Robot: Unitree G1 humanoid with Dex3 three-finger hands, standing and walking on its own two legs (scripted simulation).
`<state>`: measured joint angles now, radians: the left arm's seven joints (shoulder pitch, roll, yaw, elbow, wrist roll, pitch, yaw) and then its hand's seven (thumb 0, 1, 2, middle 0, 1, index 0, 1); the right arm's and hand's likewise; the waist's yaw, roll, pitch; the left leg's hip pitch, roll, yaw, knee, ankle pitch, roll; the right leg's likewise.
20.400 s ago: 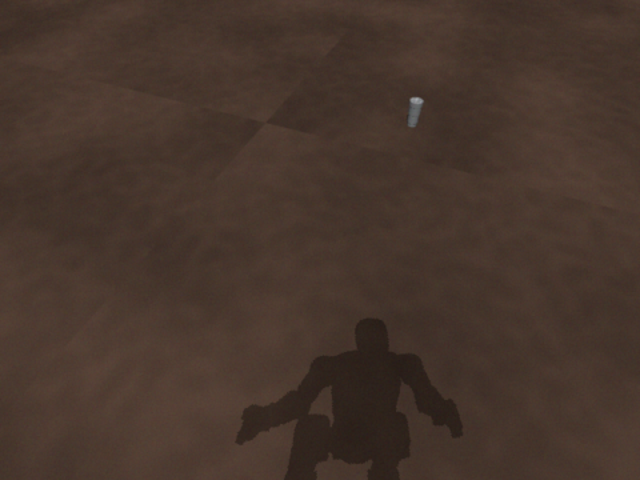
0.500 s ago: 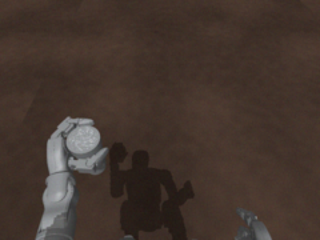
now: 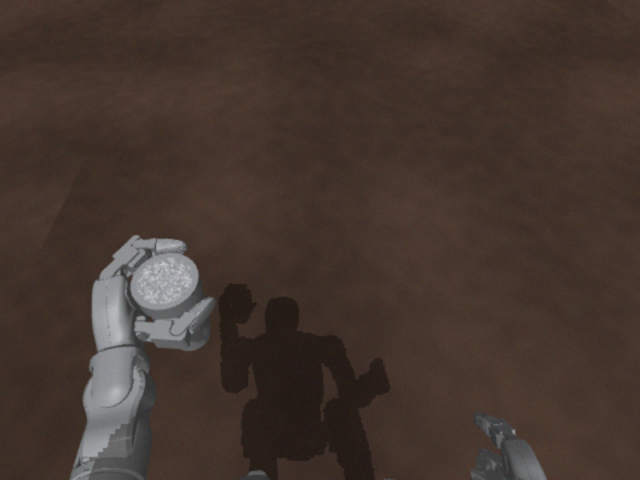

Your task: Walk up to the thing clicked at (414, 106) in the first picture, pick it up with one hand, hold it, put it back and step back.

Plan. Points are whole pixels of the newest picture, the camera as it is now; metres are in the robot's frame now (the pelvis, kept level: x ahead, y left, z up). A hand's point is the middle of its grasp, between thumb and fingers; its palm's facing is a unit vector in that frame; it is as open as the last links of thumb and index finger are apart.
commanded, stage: hold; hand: left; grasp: from the side
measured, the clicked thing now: (180, 309) +0.33 +0.18 +0.02
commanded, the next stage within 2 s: crouch in 1.08 s
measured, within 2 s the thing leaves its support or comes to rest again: neither
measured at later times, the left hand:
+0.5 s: hand (175, 292) +0.33 +0.17 +0.06, palm faces +0.20 -0.98 +0.01, open 9.5 cm
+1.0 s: hand (174, 294) +0.33 +0.17 +0.06, palm faces +0.20 -0.98 +0.01, open 9.5 cm
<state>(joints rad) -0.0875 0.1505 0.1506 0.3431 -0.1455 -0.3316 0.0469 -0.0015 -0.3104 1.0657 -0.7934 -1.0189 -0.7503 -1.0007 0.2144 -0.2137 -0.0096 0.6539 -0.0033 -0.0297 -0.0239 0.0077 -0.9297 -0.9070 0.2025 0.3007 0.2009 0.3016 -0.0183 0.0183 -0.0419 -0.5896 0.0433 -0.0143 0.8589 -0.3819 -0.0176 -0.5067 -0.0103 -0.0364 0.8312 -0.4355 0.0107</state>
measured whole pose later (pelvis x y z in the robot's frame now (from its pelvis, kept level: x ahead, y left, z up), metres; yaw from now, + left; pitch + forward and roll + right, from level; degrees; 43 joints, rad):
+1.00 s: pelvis -0.01 +0.00 +0.00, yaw +0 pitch +6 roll -1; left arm -0.11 0.15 0.15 0.37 -0.14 -0.33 0.06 0.00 -0.31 1.07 -0.79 -1.02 -0.75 -1.00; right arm 0.23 -0.22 -0.01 0.65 0.00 -0.02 -0.03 0.01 -0.93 -0.91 0.20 0.30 0.20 0.30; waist -0.02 0.02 -0.04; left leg -0.59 0.04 -0.01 0.85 -0.37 -0.01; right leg -0.50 -0.01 -0.03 0.82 -0.42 0.01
